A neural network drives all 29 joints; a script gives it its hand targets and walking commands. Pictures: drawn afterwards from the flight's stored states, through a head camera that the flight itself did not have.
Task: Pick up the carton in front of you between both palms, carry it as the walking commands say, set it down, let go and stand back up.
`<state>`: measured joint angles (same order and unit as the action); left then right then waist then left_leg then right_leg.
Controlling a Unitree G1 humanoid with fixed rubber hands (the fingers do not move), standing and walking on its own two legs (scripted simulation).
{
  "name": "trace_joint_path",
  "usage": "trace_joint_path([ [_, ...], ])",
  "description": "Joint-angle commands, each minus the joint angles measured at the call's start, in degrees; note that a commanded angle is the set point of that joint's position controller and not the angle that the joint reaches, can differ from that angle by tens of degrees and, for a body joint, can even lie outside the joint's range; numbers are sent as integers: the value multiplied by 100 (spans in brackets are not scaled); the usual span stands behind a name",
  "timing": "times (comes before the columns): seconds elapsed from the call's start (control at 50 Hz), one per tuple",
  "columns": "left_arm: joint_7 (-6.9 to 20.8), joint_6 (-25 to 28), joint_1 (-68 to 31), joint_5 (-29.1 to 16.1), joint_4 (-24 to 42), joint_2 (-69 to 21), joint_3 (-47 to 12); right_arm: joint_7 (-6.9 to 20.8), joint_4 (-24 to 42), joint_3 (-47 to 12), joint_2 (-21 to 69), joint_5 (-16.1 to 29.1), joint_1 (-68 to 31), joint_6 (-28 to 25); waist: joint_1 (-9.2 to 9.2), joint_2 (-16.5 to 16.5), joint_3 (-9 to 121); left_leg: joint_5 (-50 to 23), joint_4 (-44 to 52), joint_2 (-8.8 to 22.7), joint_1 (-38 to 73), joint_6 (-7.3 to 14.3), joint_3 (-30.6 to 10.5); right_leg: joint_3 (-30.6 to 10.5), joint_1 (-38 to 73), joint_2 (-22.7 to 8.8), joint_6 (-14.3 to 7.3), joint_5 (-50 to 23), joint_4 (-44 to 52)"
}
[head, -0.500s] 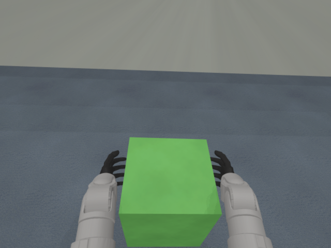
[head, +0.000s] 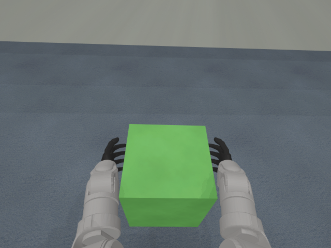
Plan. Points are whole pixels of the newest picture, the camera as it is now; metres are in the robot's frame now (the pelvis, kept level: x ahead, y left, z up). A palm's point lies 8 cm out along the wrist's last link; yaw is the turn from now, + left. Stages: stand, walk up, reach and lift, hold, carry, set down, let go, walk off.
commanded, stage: set down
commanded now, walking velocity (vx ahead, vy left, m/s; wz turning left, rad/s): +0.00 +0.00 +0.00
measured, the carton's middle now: (165, 178) +0.33 +0.00 -0.06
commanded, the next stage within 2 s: none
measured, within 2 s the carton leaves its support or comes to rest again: rests again in 1.98 s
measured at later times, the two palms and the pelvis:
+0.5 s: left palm (116, 184) +0.37 +0.17 -0.18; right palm (203, 187) +0.36 -0.13 -0.17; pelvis -0.04 -0.01 -0.11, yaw +0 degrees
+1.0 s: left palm (118, 192) +0.41 +0.19 -0.34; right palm (190, 193) +0.41 -0.11 -0.33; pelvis -0.07 +0.00 -0.24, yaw -2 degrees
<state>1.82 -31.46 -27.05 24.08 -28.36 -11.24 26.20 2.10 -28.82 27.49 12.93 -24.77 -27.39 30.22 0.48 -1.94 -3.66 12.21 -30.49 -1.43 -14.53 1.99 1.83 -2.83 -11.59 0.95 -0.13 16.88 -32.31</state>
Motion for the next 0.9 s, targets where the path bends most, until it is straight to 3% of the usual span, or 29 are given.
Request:
trace_joint_path([
  [0.0,1041,683,-2386,-656,-512,-3560,-1767,782,-569,-1678,3974,566,-2179,-600,49,108,1060,-839,-84,-270,385,36,-629,-249,-1492,413,-148,-601,259],
  [0.08,1013,1539,-2320,-773,-528,-3416,-2082,640,-542,-1960,3997,716,-2047,-1447,25,86,2063,-1623,-767,-364,-208,30,-622,-212,-2035,543,-14,-1287,-342],
  [0.18,1026,2409,-2763,-1212,-525,-3759,-3058,466,-402,-3033,4426,1225,-2493,-2344,60,217,3907,-2551,-1728,-454,-628,-27,-677,-232,-2738,658,121,-2018,-1228],
  [0.26,911,2757,-3030,-1484,-290,-3803,-3662,214,-104,-3808,4434,1546,-2818,-2737,142,371,5440,-3197,-2512,-510,-937,-111,-705,-217,-3454,723,214,-2372,-1953],
  [0.32,848,2757,-3183,-1620,-214,-3696,-3809,34,113,-4019,4369,1668,-3021,-2763,137,347,6045,-2694,-2869,-576,-1571,-169,-597,-150,-3725,778,259,-2173,-2351],
  [0.38,830,2599,-3324,-1582,-395,-3600,-3626,-28,107,-3888,4297,1661,-3254,-2598,148,245,5869,-1696,-3094,-619,-2425,-154,-515,-69,-4209,820,265,-1391,-2636],
  [0.46,932,2295,-3808,-1451,-844,-3700,-3268,80,-173,-3497,4421,1620,-3835,-2259,192,181,5326,-413,-3361,-637,-3420,-120,-427,32,-5053,864,210,-148,-2956],
  [0.52,1008,2070,-4173,-1381,-1179,-3834,-3019,184,-444,-3238,4485,1616,-4303,-2047,215,211,5178,73,-3604,-640,-3855,-86,-413,103,-5670,913,181,358,-3260],
  [0.68,1019,1810,-4960,-1398,-1477,-3955,-2778,280,-807,-2817,4396,1618,-5229,-1864,202,409,5748,19,-4408,-658,-4423,-158,-425,296,-6893,1048,175,448,-4204],
  [0.82,927,1781,-5562,-1649,-1334,-3859,-3017,253,-737,-2945,4301,1839,-5840,-1849,206,482,6469,-256,-5117,-681,-4728,-243,-390,429,-7614,1133,210,358,-4979],
  [0.88,869,1770,-5732,-1724,-1286,-3753,-3062,235,-640,-3098,4279,1983,-6129,-1839,327,426,6726,-343,-5403,-669,-4735,-249,-372,478,-7972,1153,244,408,-5278],
])
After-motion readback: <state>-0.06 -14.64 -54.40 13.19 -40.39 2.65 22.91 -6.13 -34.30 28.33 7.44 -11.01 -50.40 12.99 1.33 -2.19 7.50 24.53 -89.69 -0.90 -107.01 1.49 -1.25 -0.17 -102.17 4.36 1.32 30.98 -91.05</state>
